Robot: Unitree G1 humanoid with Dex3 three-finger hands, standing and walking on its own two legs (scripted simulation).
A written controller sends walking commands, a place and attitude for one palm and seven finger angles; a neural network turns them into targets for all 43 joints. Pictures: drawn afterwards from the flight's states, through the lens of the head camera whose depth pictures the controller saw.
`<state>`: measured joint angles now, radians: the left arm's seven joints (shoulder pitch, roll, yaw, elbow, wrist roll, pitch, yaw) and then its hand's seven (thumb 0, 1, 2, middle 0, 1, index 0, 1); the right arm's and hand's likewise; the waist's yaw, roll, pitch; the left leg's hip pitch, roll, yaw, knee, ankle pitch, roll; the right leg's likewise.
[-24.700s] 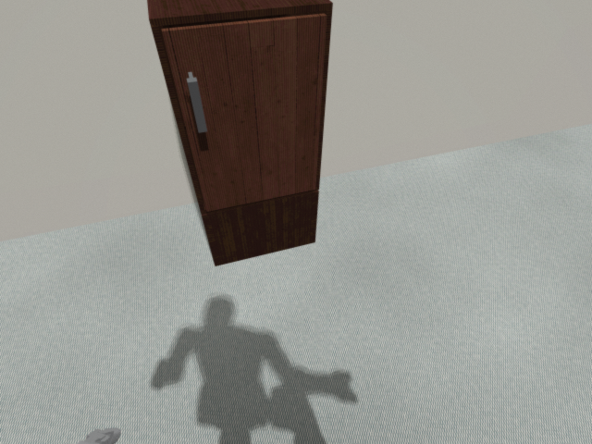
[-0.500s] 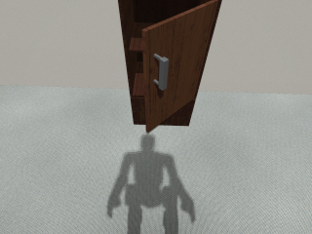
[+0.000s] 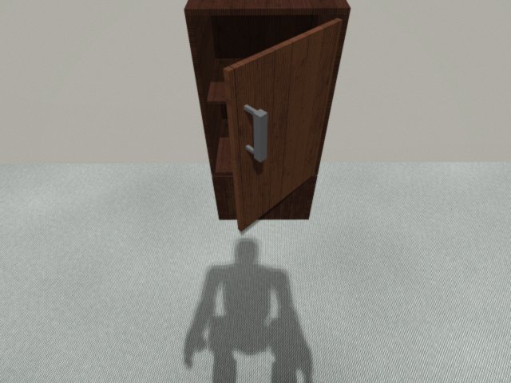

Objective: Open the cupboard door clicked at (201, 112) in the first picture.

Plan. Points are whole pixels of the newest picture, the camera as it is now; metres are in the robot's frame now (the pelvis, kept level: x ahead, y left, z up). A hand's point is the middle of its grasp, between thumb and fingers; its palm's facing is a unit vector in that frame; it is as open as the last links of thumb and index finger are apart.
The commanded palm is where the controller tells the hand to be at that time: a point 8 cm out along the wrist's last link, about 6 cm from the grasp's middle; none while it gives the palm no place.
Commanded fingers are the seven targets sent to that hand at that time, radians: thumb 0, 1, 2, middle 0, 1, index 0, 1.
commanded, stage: let the arm hang, fingers relaxed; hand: left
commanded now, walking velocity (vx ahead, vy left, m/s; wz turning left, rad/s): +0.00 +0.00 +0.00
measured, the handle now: (254, 133) +0.68 +0.03 -0.01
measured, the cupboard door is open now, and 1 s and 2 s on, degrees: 44 44 44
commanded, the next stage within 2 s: look to check the result in 0.16 s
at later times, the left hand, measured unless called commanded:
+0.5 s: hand out of the picture +0.00 +0.17 -0.17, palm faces +0.03 -0.98 -0.20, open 7.3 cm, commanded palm none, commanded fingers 0.00 0.90 0.90 -0.20 -0.30 -0.20 -0.30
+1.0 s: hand out of the picture +0.04 +0.17 -0.17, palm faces +0.01 -0.98 -0.22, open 7.3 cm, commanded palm none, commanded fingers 0.00 0.90 0.90 -0.20 -0.30 -0.20 -0.30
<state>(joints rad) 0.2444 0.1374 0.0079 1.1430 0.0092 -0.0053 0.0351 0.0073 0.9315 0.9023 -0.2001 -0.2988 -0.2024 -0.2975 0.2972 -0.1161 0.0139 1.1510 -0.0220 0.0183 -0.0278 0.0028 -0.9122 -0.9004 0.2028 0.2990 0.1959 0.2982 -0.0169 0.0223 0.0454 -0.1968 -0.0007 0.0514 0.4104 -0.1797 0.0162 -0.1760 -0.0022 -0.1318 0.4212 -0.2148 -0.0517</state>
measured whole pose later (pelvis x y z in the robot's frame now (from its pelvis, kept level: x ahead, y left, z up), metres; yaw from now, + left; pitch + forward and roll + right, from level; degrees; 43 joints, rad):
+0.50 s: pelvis +0.01 +0.00 +0.00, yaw +0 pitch -2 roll +0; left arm 0.27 0.13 0.01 1.16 0.01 -0.01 0.03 0.00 0.91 0.90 -0.20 -0.30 -0.20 -0.30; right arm 0.26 -0.14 0.01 1.15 -0.02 0.01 -0.03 0.00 -0.91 -0.90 0.20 0.30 0.20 0.30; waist -0.01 0.02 0.07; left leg -0.16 0.00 0.05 0.38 -0.19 0.02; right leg -0.14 0.00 -0.13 0.39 -0.22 -0.05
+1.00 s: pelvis +0.03 +0.00 +0.00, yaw -2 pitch -1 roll +0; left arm 0.24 0.15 0.03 1.13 0.01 0.01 0.03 0.00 0.91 0.90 -0.20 -0.30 -0.20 -0.30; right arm 0.22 -0.16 -0.01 1.14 -0.02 0.02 -0.04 0.00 -0.91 -0.90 0.20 0.30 0.20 0.30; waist 0.00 0.03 0.07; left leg -0.17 0.02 0.08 0.43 -0.23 0.00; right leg -0.15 0.02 -0.10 0.42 -0.24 -0.06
